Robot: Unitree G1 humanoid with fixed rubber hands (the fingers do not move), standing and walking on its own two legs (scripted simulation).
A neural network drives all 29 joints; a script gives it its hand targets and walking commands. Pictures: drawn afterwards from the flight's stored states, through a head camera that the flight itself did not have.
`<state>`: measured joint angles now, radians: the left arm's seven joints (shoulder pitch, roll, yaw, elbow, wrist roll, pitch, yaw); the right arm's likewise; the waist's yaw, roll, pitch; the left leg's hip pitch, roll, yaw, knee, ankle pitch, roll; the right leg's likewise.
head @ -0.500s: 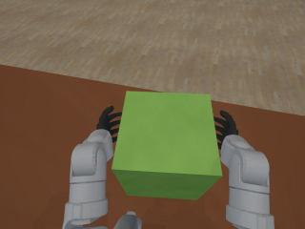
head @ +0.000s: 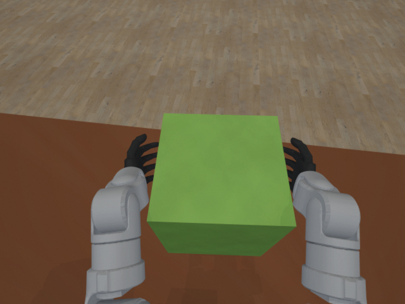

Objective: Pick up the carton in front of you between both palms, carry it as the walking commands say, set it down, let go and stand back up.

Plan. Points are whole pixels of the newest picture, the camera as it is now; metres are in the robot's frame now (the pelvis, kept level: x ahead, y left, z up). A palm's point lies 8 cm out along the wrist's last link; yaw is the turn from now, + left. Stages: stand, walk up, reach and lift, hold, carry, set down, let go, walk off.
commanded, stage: carry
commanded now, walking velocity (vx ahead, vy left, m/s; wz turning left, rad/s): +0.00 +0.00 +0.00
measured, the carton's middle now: (216, 191) +0.34 -0.01 +0.02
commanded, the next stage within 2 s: none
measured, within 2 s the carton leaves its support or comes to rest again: neither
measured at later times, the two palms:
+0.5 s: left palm (140, 154) +0.37 +0.13 +0.11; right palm (305, 152) +0.37 -0.17 +0.11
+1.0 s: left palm (143, 160) +0.35 +0.12 +0.12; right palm (315, 157) +0.35 -0.18 +0.12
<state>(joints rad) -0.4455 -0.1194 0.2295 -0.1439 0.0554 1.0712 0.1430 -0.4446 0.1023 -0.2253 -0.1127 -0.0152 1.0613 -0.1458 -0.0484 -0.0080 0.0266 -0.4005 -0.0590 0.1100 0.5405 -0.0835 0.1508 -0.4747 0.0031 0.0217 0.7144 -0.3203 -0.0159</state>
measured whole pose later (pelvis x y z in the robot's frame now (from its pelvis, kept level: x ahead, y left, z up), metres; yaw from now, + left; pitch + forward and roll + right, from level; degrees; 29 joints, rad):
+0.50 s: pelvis +0.05 -0.03 -0.01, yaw +1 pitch +3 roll +0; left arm -0.47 -0.08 0.22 0.00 0.05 1.12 0.14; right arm -0.46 0.09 -0.22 -0.01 -0.07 1.13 -0.14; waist 0.00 -0.01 -0.11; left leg -0.33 -0.04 0.08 0.62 -0.20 0.10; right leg -0.33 0.01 -0.07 0.56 -0.13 -0.03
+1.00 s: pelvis +0.03 -0.04 +0.00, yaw +1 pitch +3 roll +0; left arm -0.49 -0.08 0.23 0.04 0.06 1.14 0.14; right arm -0.49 0.08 -0.22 0.04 -0.07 1.15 -0.14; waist 0.00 -0.01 -0.14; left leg -0.34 -0.03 0.09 0.59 -0.16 0.09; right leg -0.34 0.01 -0.08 0.52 -0.09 -0.04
